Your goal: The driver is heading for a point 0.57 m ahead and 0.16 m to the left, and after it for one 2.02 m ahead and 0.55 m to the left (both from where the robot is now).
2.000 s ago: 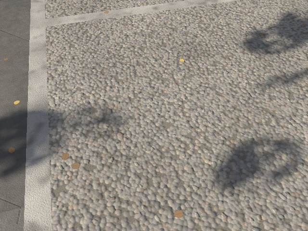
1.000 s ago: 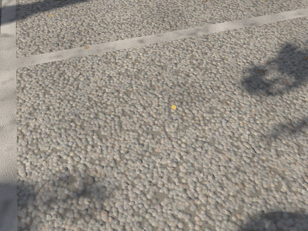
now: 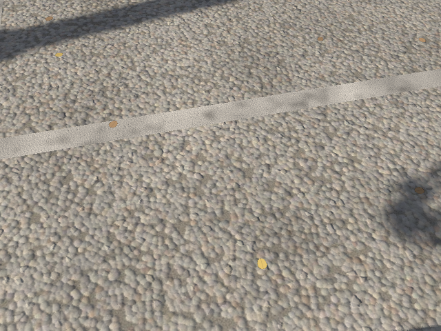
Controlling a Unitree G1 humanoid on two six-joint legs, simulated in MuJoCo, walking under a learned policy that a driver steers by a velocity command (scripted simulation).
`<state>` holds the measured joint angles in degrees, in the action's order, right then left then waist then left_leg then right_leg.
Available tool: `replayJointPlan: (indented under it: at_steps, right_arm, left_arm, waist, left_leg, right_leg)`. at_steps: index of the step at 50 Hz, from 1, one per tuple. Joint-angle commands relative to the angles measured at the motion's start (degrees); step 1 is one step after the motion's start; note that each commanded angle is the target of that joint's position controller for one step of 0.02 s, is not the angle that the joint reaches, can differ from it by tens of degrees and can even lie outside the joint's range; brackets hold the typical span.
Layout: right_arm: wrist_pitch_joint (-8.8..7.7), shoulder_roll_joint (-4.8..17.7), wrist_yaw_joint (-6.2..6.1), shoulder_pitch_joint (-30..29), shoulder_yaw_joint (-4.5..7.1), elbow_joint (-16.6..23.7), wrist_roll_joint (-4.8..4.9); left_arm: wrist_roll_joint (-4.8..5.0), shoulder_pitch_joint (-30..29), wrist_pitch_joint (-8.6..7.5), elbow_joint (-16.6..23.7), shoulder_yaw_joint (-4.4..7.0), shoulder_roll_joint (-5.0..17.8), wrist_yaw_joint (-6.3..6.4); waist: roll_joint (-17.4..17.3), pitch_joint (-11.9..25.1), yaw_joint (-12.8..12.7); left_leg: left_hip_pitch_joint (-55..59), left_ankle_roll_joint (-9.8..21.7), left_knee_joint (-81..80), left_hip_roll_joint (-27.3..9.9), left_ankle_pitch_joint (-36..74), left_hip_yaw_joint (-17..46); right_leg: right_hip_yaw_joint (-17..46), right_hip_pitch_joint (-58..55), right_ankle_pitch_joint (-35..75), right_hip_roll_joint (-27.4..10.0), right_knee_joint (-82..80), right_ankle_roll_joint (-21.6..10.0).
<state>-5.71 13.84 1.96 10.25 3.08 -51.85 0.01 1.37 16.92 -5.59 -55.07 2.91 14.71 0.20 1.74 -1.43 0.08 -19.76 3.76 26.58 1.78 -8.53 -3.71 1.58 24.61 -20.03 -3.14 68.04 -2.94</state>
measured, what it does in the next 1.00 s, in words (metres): walks ahead, turning left: right foot, then left foot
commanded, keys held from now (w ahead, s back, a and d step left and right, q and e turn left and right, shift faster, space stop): w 0.26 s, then w+q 0.74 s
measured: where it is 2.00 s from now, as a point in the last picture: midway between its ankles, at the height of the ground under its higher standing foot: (153, 188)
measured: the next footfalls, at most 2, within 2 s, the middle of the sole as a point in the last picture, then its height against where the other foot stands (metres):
right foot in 0.42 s outside the picture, level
left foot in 0.96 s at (172, 280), level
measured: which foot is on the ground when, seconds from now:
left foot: down 0.00-0.44, up 0.46-0.94, down 0.96-1.00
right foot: up 0.00-0.40, down 0.42-0.98, up 1.00-1.00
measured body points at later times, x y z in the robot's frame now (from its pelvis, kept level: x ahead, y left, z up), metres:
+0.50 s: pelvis +0.28 -0.05 -0.01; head +0.31 -0.06 +0.44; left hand +0.44 +0.20 -0.11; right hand +0.27 -0.32 -0.16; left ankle +0.11 +0.08 -0.66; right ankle +0.37 -0.15 -0.74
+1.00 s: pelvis +0.52 +0.03 -0.02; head +0.56 +0.06 +0.42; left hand +0.45 +0.30 -0.17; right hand +0.79 -0.14 -0.12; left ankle +0.59 +0.14 -0.74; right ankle +0.39 -0.16 -0.70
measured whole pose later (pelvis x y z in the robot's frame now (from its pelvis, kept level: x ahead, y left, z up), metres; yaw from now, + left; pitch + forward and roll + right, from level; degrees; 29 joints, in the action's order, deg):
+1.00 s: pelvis +0.52 +0.03 -0.02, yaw +21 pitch +1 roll -2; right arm -1.9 14.7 2.5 3.8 5.3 -43.9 1.6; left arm 0.4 16.5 -3.1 -54.9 4.8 15.4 1.3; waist -0.4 -3.1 -1.3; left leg -29.6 6.5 38.2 0.2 -10.3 -4.2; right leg -12.6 2.7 -27.3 -7.2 44.5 2.9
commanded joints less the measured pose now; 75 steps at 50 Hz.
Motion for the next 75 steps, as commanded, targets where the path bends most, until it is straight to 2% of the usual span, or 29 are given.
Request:
replayJointPlan:
  at_steps: [1, 10, 15, 18, 20, 21, 22, 23, 24, 26, 27, 29, 32, 37, 42, 46, 48, 49, 50, 51, 52, 53, 55, 59, 64, 70, 73, 74, 75]
  right_arm:
    - [-0.93, 4.5, 0.20, 1.2, 0.70, 1.4, -0.48]
    - [-0.22, 7.9, -2.20, 9.7, 1.18, -2.2, 0.33]
    - [0.90, 8.3, -2.41, 15.0, 1.42, -4.8, 0.93]
    - [1.68, 9.5, -2.84, 14.2, 2.07, -4.9, 1.27]
    - [2.04, 9.8, -2.82, 11.4, 2.15, -4.0, 1.30]
    - [1.97, 7.7, -2.69, 10.5, 1.36, -3.0, 0.76]
    - [1.22, 1.7, -2.45, 15.2, -0.25, -1.5, 0.15]
    - [0.11, 1.0, -2.19, 17.6, -0.67, -2.2, 1.53]
    - [-0.30, 7.2, -2.24, 13.4, 1.07, -1.7, 3.04]
    - [0.22, 6.8, -2.73, 7.5, 1.54, -0.3, 2.61]
    - [1.07, 6.0, -2.93, 7.7, 2.07, -0.5, 2.13]
    - [2.72, 3.0, -2.75, 9.6, 1.99, -0.5, 2.15]
    - [3.96, 2.9, -2.87, 6.7, 2.46, 1.5, 1.73]
    - [3.53, 2.4, -1.27, -1.3, 2.21, 4.6, 1.15]
    - [3.55, 2.0, 0.58, -10.4, 1.41, 9.0, 1.18]
    - [3.89, 5.0, 1.35, -7.4, 2.71, 10.8, 1.36]
    - [3.98, 10.8, 0.55, 8.8, 6.04, 6.8, 1.75]
    - [4.37, 17.1, -0.76, 15.0, 7.73, 5.4, 1.77]
    - [3.41, 20.0, -0.44, 12.2, 7.47, 7.4, 1.49]
    - [2.66, 14.7, 0.12, 13.5, 5.80, 7.6, 0.95]
    - [1.98, 12.0, 0.11, 11.6, 5.04, 7.5, 0.78]
    - [1.60, 10.0, 0.09, 7.1, 4.38, 8.4, 1.00]
    - [1.45, 7.1, -0.44, 1.6, 3.31, 10.3, 0.42]
    - [0.96, 9.4, -1.99, 4.5, 3.67, 9.7, 0.71]
    - [1.17, 8.7, -2.77, 9.0, 3.12, 7.6, 0.76]
    - [1.69, 9.4, -2.97, 13.7, 3.14, 4.6, 0.84]
    - [2.42, 10.6, -3.33, 12.3, 3.46, 4.6, 0.71]
    - [2.61, 10.6, -3.25, 11.0, 3.31, 4.9, 0.67]
    - [2.60, 9.4, -3.04, 9.7, 2.61, 5.8, 0.31]
  left_arm:
    - [-0.33, 2.7, 0.55, 2.8, 1.37, 3.1, 0.58]
    - [-0.86, -13.5, 0.70, 7.9, 1.26, 1.8, 0.00]
    - [-0.30, -22.0, -0.01, 11.1, 0.66, 1.9, -1.49]
    - [-0.17, -20.7, -1.00, 11.7, 1.09, 3.7, -2.26]
    - [-0.37, -10.8, -1.50, 9.0, 2.71, 6.8, -1.92]
    - [-1.00, 0.1, -1.68, 6.3, 4.10, 10.3, -1.36]
    - [-2.20, 8.6, -1.39, 5.1, 5.53, 16.2, -0.79]
    - [-1.90, 9.7, -1.04, 4.5, 4.62, 13.4, -0.99]
    - [-1.55, 5.3, -1.02, 5.3, 3.28, 8.9, -0.85]
    - [-1.43, -3.4, -1.05, 6.4, 1.89, 4.7, -0.88]
    - [-1.77, -5.9, -1.28, 6.4, 1.48, 3.2, -1.01]
    - [-2.16, -7.0, -1.50, 5.5, 1.67, 3.1, -1.01]
    - [-2.46, -5.9, -1.79, 4.3, 2.38, 5.1, -0.24]
    - [-2.27, -3.8, -1.11, 3.5, 2.93, 7.1, 1.05]
    - [-1.04, 0.7, 0.33, 2.1, 3.71, 9.0, 1.44]
    - [0.06, -0.9, 1.76, 2.7, 4.60, 11.8, 1.48]
    - [0.29, -2.5, 2.41, 3.4, 4.31, 11.8, 1.49]
    - [-2.02, -1.5, 1.85, 5.2, 2.84, 7.4, 1.35]
    - [-1.74, 1.3, -0.48, 8.4, 1.08, 2.1, 0.58]
    - [0.73, -6.3, -2.66, 9.5, 1.99, 7.1, -0.14]
    - [1.80, -9.0, -3.55, 10.5, 2.07, 7.4, -0.38]
    - [0.66, -8.7, -3.71, 9.5, 2.10, 7.0, 0.11]
    - [-1.03, -7.0, -2.31, 8.7, 3.05, 8.1, 0.42]
    - [-2.09, -10.0, -0.30, 10.2, 2.66, 5.7, 0.58]
    - [-1.49, -18.8, -0.75, 12.3, 1.46, 3.6, -0.51]
    - [-0.95, -24.9, -1.89, 15.2, 1.13, 5.2, -2.31]
    - [-0.94, -19.7, -2.33, 14.3, 1.72, 7.1, -2.67]
    - [-1.11, -13.4, -2.39, 12.5, 2.55, 8.6, -2.44]
    - [-1.72, -3.8, -2.37, 10.3, 3.39, 10.9, -2.15]
  waist:
    - [-6.7, 3.5, -1.2]
    - [-4.9, -1.3, 2.3]
    - [-4.6, -4.1, 4.9]
    - [-6.0, -3.1, 2.6]
    - [-6.6, 2.6, -3.1]
    - [-5.0, 10.5, -7.4]
    - [7.0, 20.8, -7.3]
    - [15.3, 26.9, -6.8]
    - [9.5, 18.1, -6.5]
    - [3.1, 7.0, -3.5]
    - [4.0, 4.2, -1.6]
    - [4.6, 2.3, 0.4]
    - [2.3, 0.1, 1.0]
    - [1.3, -1.9, -0.7]
    - [0.4, -4.8, -3.7]
    - [3.4, -0.7, 0.1]
    - [1.5, 8.1, 8.8]
    - [-10.1, 12.1, 8.7]
    - [-18.3, 20.2, 2.9]
    - [-9.1, 19.0, 6.9]
    - [-7.5, 12.5, 6.0]
    - [-2.2, 8.2, 3.1]
    - [-3.3, 5.7, -0.7]
    - [-3.2, 3.3, -0.7]
    - [-6.1, 0.8, 3.3]
    - [-6.5, -2.2, 5.5]
    - [-8.2, 0.3, 2.1]
    - [-8.1, 4.3, -1.3]
    - [-6.7, 11.5, -5.7]
  left_leg:
    - [8.4, 9.3, -17.4, -14.4, 4.2, 16.4]
    - [12.8, 7.7, -20.5, -12.4, 10.3, 8.0]
    - [20.4, 7.8, -17.3, -15.1, 10.0, 9.2]
    - [22.6, 6.8, -12.8, -16.8, 14.1, 11.8]
    - [20.2, 5.0, -2.6, -14.0, 27.1, 10.5]
    - [12.1, 3.0, 10.7, -10.5, 24.1, 8.2]
    - [-8.9, -1.1, 33.2, -2.2, 2.0, 3.7]
    - [-18.8, -1.8, 45.1, 1.1, -25.0, 9.7]
    - [-23.5, -1.1, 50.0, -2.7, -22.4, 12.1]
    - [-21.5, -0.6, 46.6, -7.8, -12.9, 9.5]
    - [-18.6, -0.5, 43.5, -9.5, -9.9, 9.8]
    - [-14.7, -0.5, 41.7, -10.4, -7.2, 9.3]
    - [-19.0, -1.2, 37.8, -10.5, -1.3, 10.1]
    - [-20.4, -1.8, 22.6, -9.5, 10.6, 7.3]
    - [-22.3, -0.4, 13.6, -8.7, 7.9, 2.9]
    - [-12.0, 3.2, 11.6, -3.2, -3.1, -3.0]
    - [11.9, 7.0, 5.9, 2.3, 0.1, -3.9]
    - [27.5, 10.9, 4.5, -9.5, 2.2, 15.2]
    - [41.5, 22.2, -7.0, -20.8, -10.8, 49.2]
    - [40.8, 19.0, -11.7, -20.8, -11.0, 48.6]
    - [35.4, 16.6, -11.0, -19.1, -7.0, 40.0]
    - [26.2, 14.6, -10.6, -16.5, -1.0, 32.7]
    - [14.5, 12.8, -12.4, -13.0, 6.7, 25.4]
    - [9.7, 12.8, -14.9, -11.0, 15.4, 19.4]
    - [9.4, 8.8, -15.4, -8.0, 11.0, 14.1]
    - [20.9, 8.5, -11.2, -13.6, 12.5, 18.2]
    - [23.8, 6.7, -5.5, -14.0, 28.1, 17.9]
    - [22.8, 5.7, 1.1, -11.7, 37.8, 16.0]
    - [16.3, 4.0, 12.7, -8.9, 35.9, 13.9]
  right_leg:
    - [2.3, 8.4, 5.4, -5.6, -1.4, -0.3]
    - [-0.3, 15.1, 26.3, -4.1, -27.6, 2.3]
    - [-0.9, 16.2, 23.3, -2.2, -36.1, 1.9]
    - [-0.5, 10.8, 18.0, -0.7, -39.8, 0.6]
    - [-2.9, -4.9, 16.7, 2.3, -42.0, -1.2]
    - [0.4, -22.1, 18.3, -1.6, -39.2, -3.8]
    - [20.5, -46.0, 15.4, -16.8, -39.6, -10.3]
    - [39.0, -50.4, 8.2, -22.9, -48.4, -14.7]
    - [32.2, -43.0, 4.3, -20.7, -49.8, -11.6]
    - [17.3, -25.7, 7.6, -16.4, -53.8, -7.8]
    - [12.0, -20.1, 9.5, -14.1, -56.2, -6.6]
    - [5.9, -14.5, 12.9, -12.7, -59.2, -6.6]
    - [-0.1, -14.3, 18.8, -12.9, -61.0, -7.4]
    - [-8.2, -17.7, 21.7, -11.9, -61.8, -6.2]
    - [-12.0, -26.3, 23.7, -14.4, -59.4, -5.4]
    - [-15.1, -30.2, 51.1, -15.0, -47.2, -3.3]
    - [-17.4, -22.4, 54.6, -11.1, -24.1, 0.0]
    - [-17.1, -5.0, 21.0, -7.0, -4.3, 3.0]
    - [-5.1, 15.2, -14.4, 5.1, 12.2, 5.3]
    - [3.2, 21.5, -11.8, 2.6, 14.5, 3.5]
    - [2.5, 24.2, -6.8, 0.2, 11.8, 1.8]
    - [2.8, 20.8, -2.1, -2.6, 6.7, 1.4]
    - [3.2, 12.3, 2.1, -5.2, -0.5, 2.1]
    - [1.2, 12.4, 9.9, -4.0, -12.0, 5.3]
    - [-0.3, 9.6, 27.5, -1.3, -31.5, 5.0]
    - [-0.2, 14.1, 23.5, 0.0, -39.1, 1.8]
    - [-2.3, 6.4, 16.7, 2.4, -40.7, -0.8]
    - [-4.0, -2.9, 17.9, 4.2, -42.1, -2.4]
    - [-0.3, -18.3, 20.9, 0.2, -39.7, -5.4]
